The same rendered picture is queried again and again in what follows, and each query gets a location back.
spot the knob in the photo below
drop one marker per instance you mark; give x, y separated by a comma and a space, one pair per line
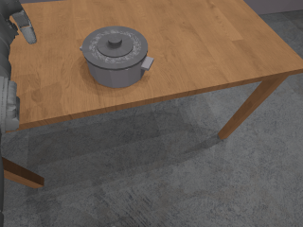
114, 40

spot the table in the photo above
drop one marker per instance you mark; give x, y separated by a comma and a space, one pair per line
197, 46

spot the pot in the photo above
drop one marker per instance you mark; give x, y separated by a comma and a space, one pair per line
120, 78

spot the lid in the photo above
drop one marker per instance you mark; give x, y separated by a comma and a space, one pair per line
132, 51

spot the left robot forearm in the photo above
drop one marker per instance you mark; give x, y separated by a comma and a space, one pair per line
6, 38

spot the robot left hand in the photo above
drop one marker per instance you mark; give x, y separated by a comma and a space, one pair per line
20, 17

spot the robot left upper arm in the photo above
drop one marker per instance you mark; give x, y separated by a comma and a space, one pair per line
9, 121

